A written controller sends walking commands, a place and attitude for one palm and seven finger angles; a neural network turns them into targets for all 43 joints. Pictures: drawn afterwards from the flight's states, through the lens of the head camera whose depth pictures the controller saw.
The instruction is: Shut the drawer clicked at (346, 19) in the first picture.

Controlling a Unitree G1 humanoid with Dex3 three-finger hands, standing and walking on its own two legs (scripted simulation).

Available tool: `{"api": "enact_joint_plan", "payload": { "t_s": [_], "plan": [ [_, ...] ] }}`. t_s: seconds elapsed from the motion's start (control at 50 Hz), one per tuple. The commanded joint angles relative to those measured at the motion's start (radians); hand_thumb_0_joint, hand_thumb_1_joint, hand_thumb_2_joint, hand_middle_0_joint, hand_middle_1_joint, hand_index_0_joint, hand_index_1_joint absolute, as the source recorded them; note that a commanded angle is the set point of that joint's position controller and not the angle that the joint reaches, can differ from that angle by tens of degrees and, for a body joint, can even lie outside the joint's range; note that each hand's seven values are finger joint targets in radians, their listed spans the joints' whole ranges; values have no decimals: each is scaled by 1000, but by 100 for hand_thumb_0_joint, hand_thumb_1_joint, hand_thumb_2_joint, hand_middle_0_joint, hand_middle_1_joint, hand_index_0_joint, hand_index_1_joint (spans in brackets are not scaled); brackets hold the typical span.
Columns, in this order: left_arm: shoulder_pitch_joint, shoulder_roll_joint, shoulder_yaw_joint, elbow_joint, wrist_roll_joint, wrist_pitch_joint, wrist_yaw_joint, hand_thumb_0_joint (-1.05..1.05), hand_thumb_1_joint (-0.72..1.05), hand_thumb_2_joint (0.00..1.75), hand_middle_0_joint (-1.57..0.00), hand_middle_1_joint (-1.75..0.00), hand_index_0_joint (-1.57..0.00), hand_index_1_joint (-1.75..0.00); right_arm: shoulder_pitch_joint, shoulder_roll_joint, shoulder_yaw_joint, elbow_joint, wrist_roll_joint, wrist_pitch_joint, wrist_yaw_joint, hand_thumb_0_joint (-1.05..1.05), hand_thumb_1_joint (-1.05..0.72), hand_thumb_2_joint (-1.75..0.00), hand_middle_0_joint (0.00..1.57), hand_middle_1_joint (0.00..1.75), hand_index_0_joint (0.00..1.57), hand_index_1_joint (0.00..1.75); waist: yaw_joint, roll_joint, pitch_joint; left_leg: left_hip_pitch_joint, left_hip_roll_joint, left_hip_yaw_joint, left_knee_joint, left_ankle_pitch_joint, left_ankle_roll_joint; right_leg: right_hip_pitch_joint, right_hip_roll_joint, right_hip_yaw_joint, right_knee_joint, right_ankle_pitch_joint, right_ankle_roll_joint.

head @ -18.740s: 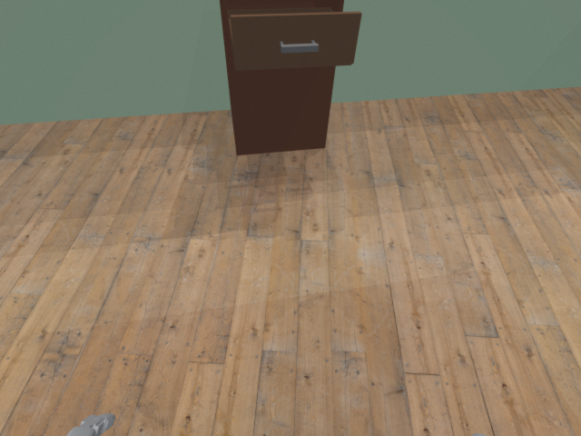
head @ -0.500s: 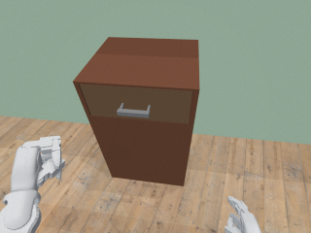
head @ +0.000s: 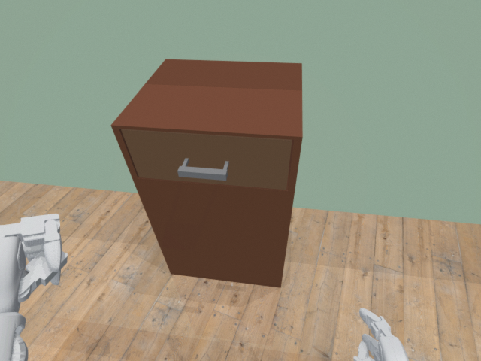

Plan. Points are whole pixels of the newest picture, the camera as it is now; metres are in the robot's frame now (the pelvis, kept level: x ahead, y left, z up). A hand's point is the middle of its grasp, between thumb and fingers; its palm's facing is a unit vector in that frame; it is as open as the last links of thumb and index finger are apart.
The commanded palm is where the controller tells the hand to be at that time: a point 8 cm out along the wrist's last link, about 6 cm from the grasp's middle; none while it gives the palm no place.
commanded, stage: step back with the hand held close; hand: left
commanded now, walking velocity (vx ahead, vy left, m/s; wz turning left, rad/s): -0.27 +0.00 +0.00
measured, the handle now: (204, 168) +0.60 +0.18 -0.05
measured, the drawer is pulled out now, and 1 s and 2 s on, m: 0.00 0.00 0.00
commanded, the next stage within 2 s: stop stepping back and stand still in 1.42 s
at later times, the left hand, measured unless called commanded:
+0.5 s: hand (23, 290) +0.14 +0.27 +0.17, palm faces +0.42 -0.77 -0.47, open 3.2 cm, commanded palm +0.08 +0.30 +0.18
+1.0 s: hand (17, 328) +0.10 +0.25 +0.17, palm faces +0.42 -0.75 -0.51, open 3.2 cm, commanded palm +0.03 +0.29 +0.18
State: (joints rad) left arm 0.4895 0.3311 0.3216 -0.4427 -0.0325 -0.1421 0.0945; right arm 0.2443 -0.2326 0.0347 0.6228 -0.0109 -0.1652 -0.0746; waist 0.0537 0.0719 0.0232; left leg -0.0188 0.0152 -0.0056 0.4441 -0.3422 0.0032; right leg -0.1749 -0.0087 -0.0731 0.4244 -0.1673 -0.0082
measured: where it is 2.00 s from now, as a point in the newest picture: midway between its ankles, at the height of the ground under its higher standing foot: outside the picture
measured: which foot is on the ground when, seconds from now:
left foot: down 0.00-1.00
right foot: down 0.00-1.00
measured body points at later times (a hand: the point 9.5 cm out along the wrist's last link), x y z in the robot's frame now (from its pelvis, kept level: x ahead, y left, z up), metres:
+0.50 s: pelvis -0.05 +0.02 -0.01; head -0.06 +0.01 +0.44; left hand +0.11 +0.31 +0.19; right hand +0.12 -0.22 -0.09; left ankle -0.06 +0.12 -0.74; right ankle +0.05 -0.12 -0.74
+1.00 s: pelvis -0.09 +0.00 -0.02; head -0.08 +0.00 +0.43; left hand +0.08 +0.29 +0.19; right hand +0.07 -0.25 -0.10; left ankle -0.06 +0.12 -0.74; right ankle +0.03 -0.12 -0.74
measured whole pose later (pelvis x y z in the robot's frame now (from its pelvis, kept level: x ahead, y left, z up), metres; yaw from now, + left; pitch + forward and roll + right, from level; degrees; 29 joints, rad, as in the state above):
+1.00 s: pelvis -0.09 +0.00 -0.02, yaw +1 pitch +0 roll +0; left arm 0.55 0.38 0.43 -0.53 0.01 -0.29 0.13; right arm 0.22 -0.24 -0.04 0.59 0.00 -0.08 -0.06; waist -0.02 0.01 0.02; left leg -0.38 -0.02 -0.01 0.69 -0.32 0.02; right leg -0.47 -0.01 0.01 0.58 -0.11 0.00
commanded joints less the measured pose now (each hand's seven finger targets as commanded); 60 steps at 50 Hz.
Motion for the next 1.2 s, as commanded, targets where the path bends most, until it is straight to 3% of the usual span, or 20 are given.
{"api": "enact_joint_plan", "payload": {
  "t_s": [0.0,0.06,0.16,0.3,0.44,0.48,0.58,0.64,0.7,0.78,0.84,0.88,0.96,1.02,1.06,1.08,1.1,1.12,1.16,1.18],
  "plan": [
    [-12,168,153,-142,6,-107,23,0,90,90,-140,-160,-140,-160,-112,-101,-60,-168,-6,2,3,0,-90,-90,20,30,20,30,-42,-147,-6,-250,-6,-8,5,144,36,51,-126,201,-148,37,-46],
    [64,150,142,-144,3,-125,23,0,90,90,-140,-160,-140,-160,-115,-101,-70,-163,-4,25,9,0,-90,-90,20,30,20,30,-50,-108,-104,-255,2,-12,19,191,29,81,-155,185,-96,145,-59],
    [128,204,184,-257,2,-137,43,0,90,90,-140,-160,-140,-160,-144,-119,-85,-200,1,51,0,0,-90,-90,20,30,20,30,-43,-4,-207,-287,45,-59,-74,370,29,139,-77,78,74,291,-9],
    [73,212,194,-303,9,-136,46,0,90,90,-140,-160,-140,-160,-132,-129,-94,-230,0,57,-16,0,-90,-90,20,30,20,30,-44,29,-142,-462,76,-92,-93,347,39,181,-42,76,205,353,12],
    [21,174,168,-223,30,-144,46,0,90,90,-140,-160,-140,-160,-119,-135,-94,-226,5,49,-16,0,-90,-90,20,30,20,30,-57,-2,-9,-705,90,-110,-151,-124,91,182,-46,121,215,151,14],
    [7,178,169,-219,37,-149,49,0,90,90,-140,-160,-140,-160,-111,-130,-93,-228,8,48,-15,0,-90,-90,20,30,20,30,-60,-56,0,-733,81,-101,-127,-219,99,168,-54,146,186,81,13],
    [1,215,190,-273,41,-166,58,0,90,90,-140,-160,-140,-160,-98,-118,-92,-235,0,45,-9,0,-90,-90,20,30,20,30,-60,-147,-46,-598,16,-66,26,-219,81,18,-120,253,-12,-161,-21],
    [22,226,193,-331,32,-179,65,0,90,90,-140,-160,-140,-160,-89,-119,-91,-232,-2,42,-6,0,-90,-90,20,30,20,30,-67,-106,-109,-498,7,-63,59,-182,70,-45,-144,255,-62,-228,-36],
    [74,227,213,-329,37,-196,78,0,90,90,-140,-160,-140,-160,-92,-123,-90,-233,-2,32,-12,0,-90,-90,20,30,20,30,-66,-3,-120,-589,49,-111,-61,-238,90,43,-83,173,43,-168,-3],
    [87,220,229,-312,51,-204,81,0,90,90,-140,-160,-140,-160,-104,-129,-101,-234,11,14,-20,0,-90,-90,20,30,20,30,-58,79,-107,-808,132,-175,-170,-204,127,254,6,103,302,166,31],
    [68,228,241,-274,50,-206,71,0,90,90,-140,-160,-140,-160,-115,-132,-114,-227,9,6,-20,0,-90,-90,20,30,20,30,-58,37,-71,-835,102,-143,-103,-141,115,261,-10,154,285,278,21],
    [70,210,220,-257,44,-204,61,0,90,90,-140,-160,-140,-160,-93,-126,-117,-207,7,16,-11,0,-90,-90,20,30,20,30,-62,-62,-77,-741,49,-91,-9,-87,84,168,-61,219,192,303,-3],
    [65,230,214,-268,25,-194,64,0,90,90,-140,-160,-140,-160,-87,-99,-123,-183,4,43,11,0,-90,-90,20,30,20,30,-66,-247,-127,-462,-27,-18,224,-88,38,-113,-213,360,-114,-54,-77],
    [83,241,219,-298,14,-189,74,0,90,90,-140,-160,-140,-160,-94,-91,-118,-179,6,69,12,0,-90,-90,20,30,20,30,-69,-266,-178,-351,-26,-4,277,-103,34,-207,-237,297,-169,-201,-83],
    [125,238,222,-314,7,-192,80,0,90,90,-140,-160,-140,-160,-100,-99,-111,-184,3,77,5,0,-90,-90,20,30,20,30,-81,-140,-180,-312,12,-59,89,-76,60,-244,-160,207,-66,-203,-35],
    [130,235,220,-340,10,-202,81,0,90,90,-140,-160,-140,-160,-110,-116,-114,-197,1,72,-2,0,-90,-90,20,30,20,30,-86,-9,-155,-387,82,-158,-39,-157,97,-229,-77,154,58,-213,4],
    [117,231,227,-373,26,-214,84,0,90,90,-140,-160,-140,-160,-129,-136,-112,-215,2,56,-11,0,-90,-90,20,30,20,30,-87,194,-137,-618,213,-298,-217,-321,157,-58,27,95,325,-132,41],
    [70,233,246,-388,52,-218,88,0,90,90,-140,-160,-140,-160,-150,-131,-112,-225,-2,35,-18,0,-90,-90,20,30,20,30,-77,310,-113,-841,327,-402,-333,-453,213,82,95,88,604,-98,54],
    [52,244,247,-398,44,-211,89,0,90,90,-140,-160,-140,-160,-117,-97,-123,-201,0,10,-18,0,-90,-90,20,30,20,30,-79,167,-118,-743,348,-361,-296,-255,221,-32,94,159,778,-195,44],
    [68,233,242,-379,38,-205,88,0,90,90,-140,-160,-140,-160,-119,-105,-130,-194,-2,-1,-13,0,-90,-90,20,30,20,30,-63,95,-120,-681,308,-297,-209,-143,203,-57,87,160,697,-234,35]
  ]
}}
